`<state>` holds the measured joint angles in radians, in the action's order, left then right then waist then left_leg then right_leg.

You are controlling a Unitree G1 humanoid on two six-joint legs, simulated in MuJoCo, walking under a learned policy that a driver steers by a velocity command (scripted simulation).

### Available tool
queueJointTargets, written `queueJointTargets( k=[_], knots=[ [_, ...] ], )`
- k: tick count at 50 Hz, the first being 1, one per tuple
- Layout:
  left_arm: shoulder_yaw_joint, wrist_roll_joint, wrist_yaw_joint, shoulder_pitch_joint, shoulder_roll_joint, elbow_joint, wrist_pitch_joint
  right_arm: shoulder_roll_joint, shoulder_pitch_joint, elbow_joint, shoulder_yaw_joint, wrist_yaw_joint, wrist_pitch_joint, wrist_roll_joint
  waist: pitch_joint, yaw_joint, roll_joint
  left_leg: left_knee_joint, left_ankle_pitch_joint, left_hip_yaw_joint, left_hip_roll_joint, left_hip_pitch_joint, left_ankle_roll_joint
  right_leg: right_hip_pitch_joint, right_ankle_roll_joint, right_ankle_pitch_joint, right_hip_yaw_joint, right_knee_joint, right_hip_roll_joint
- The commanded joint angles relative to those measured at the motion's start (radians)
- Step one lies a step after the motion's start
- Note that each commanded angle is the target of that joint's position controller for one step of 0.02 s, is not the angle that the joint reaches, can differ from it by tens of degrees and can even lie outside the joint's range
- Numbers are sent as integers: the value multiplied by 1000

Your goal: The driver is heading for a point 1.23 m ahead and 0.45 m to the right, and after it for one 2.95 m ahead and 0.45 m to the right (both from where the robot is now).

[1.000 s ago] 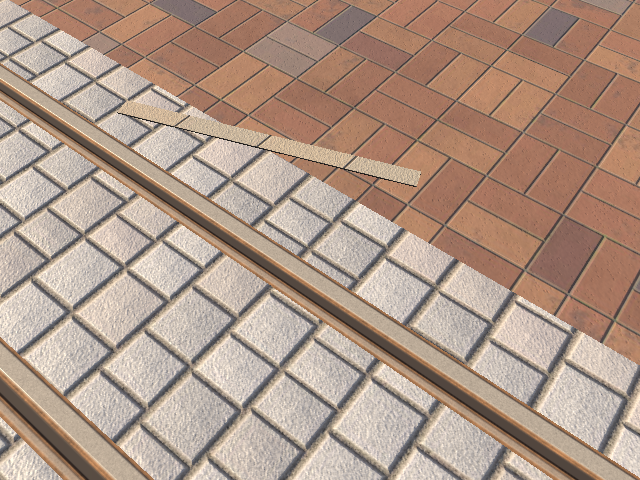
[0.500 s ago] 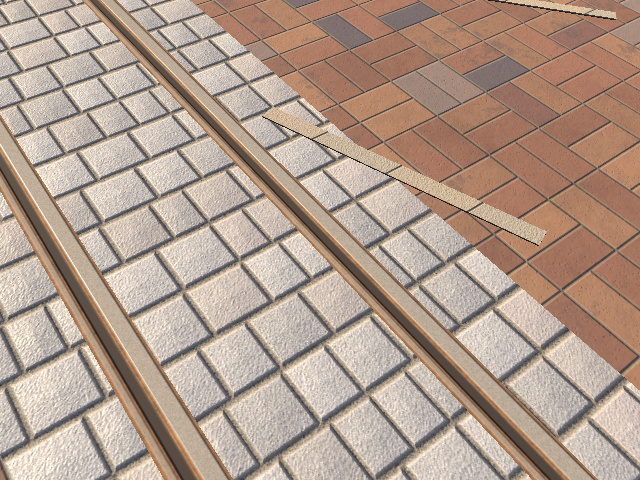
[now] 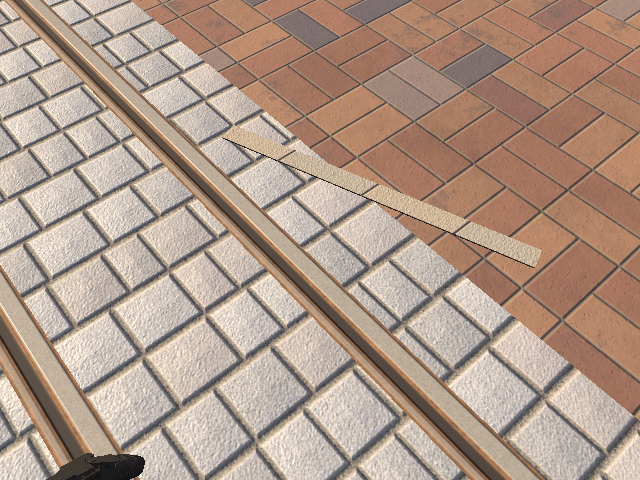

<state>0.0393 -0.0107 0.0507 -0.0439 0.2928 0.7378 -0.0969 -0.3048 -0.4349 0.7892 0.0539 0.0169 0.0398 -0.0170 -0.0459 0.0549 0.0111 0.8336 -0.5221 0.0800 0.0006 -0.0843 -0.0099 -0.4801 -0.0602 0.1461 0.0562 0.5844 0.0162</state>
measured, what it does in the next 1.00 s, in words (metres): walks ahead, turning right: left foot, then right foot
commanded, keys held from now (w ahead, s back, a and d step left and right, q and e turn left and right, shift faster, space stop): w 0.30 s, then w+e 0.70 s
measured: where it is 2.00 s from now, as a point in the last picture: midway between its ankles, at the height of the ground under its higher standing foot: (378, 310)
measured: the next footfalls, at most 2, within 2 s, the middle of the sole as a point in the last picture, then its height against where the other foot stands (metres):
left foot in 0.46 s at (256, 478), level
right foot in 0.98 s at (394, 366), level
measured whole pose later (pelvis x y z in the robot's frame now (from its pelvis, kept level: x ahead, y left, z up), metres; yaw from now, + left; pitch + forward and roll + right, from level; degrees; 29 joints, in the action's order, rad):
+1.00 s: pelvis +0.56 -0.04 -0.01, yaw -21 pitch +1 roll +2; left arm 0.06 -0.03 0.05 -0.08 0.28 0.66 -0.02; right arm -0.31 -0.30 0.84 0.08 0.01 0.05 -0.02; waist -0.07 0.04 -0.01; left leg 0.60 -0.47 -0.27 -0.10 0.03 0.04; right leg -0.50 -0.11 0.15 0.06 0.63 0.00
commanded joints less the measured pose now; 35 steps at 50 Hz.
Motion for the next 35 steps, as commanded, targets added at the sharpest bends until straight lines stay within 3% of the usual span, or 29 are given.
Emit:
queueJointTargets(
  k=[1,2,3,4,7,10,13,16,19,21,22,23,24,25,26,27,28,29,31,35],
  knots=[
    [49,-5,-17,-279,165,30,2,-142,84,-129,20,-9,54,-36,179,-152,-145,459,54,48,-38,-661,-28,676,-192,336,-607,-327,-349],
    [43,2,-21,-220,142,19,6,-137,125,-132,18,-7,61,-19,107,-124,-71,411,139,18,-84,-631,-30,538,-178,228,-506,-347,-316],
    [35,15,-20,-183,117,10,5,-128,130,-126,22,-7,58,-5,64,-91,-65,362,200,15,-117,-584,-28,434,-171,131,-427,-373,-275],
    [31,25,-21,-163,104,7,1,-110,102,-116,21,-11,50,-3,66,-62,-89,344,237,19,-135,-527,-24,372,-172,87,-383,-402,-252],
    [34,10,-23,-160,111,25,-17,-66,95,-108,11,-8,24,4,29,-33,-89,271,278,-6,-153,-517,9,279,-198,-21,-273,-468,-232],
    [38,6,-32,-191,132,43,-18,-56,201,-141,4,-6,28,17,-14,-56,-63,97,432,-21,-158,-582,39,288,-191,-116,-193,-492,-206],
    [40,-2,-40,-235,151,56,-9,-22,321,-165,-10,-21,48,11,-28,-104,-52,-142,602,-67,-119,-523,36,299,-152,-158,-114,-489,-167],
    [44,-13,-43,-319,171,88,7,-21,420,-195,-12,-39,59,1,-43,-146,-44,-256,644,-70,-92,-515,28,382,-150,-148,-136,-462,-206],
    [51,-19,-51,-346,181,106,32,-55,445,-217,0,-53,68,2,-40,-122,-55,-331,558,-38,-72,-520,0,498,-127,-209,-188,-382,-256],
    [58,-17,-56,-328,198,104,43,-88,374,-201,15,-53,72,4,5,-71,-81,-348,474,-52,-45,-408,-23,527,-107,-348,-208,-287,-260],
    [54,-11,-56,-310,191,101,47,-120,257,-169,34,-47,73,4,81,-1,-75,-377,471,-79,-20,-235,-48,498,-84,-461,-181,-145,-219],
    [36,4,-55,-311,144,85,47,-170,96,-136,55,-37,70,13,222,72,-54,-327,482,-33,-86,45,-88,370,-49,-376,-151,81,-162],
    [2,14,-51,-412,26,52,33,-273,-11,-127,78,-27,64,40,399,50,164,-321,393,334,-353,442,-205,14,20,17,-85,463,-19],
    [-1,-16,-47,-443,37,62,18,-220,-34,-118,67,-33,59,35,494,50,300,-490,224,656,-443,506,-279,-160,39,434,-175,656,38],
    [30,-43,-48,-360,146,52,15,-142,29,-122,43,-32,59,26,322,60,181,-518,151,526,-405,388,-228,-247,34,384,-205,729,-25],
    [34,-44,-49,-287,153,31,15,-107,91,-124,32,-29,58,22,209,43,128,-534,197,375,-368,257,-196,-258,31,297,-172,716,-73],
    [35,-31,-52,-253,138,23,19,-81,147,-117,24,-30,60,23,129,14,81,-570,285,271,-327,128,-181,-229,36,231,-162,666,-105],
    [42,-23,-52,-257,126,26,31,-57,187,-113,18,-31,68,27,86,-17,95,-607,349,181,-291,41,-168,-182,40,179,-170,615,-134],
    [38,-25,-50,-289,80,33,58,-54,225,-100,23,-31,83,32,59,-52,98,-665,431,78,-271,-49,-173,-112,53,131,-158,591,-148],
    [36,-14,-49,-221,54,-11,80,-86,231,-64,39,-22,92,32,1,-61,57,-713,545,-74,-266,-57,-185,-185,75,-2,-164,445,-157]
  ],
)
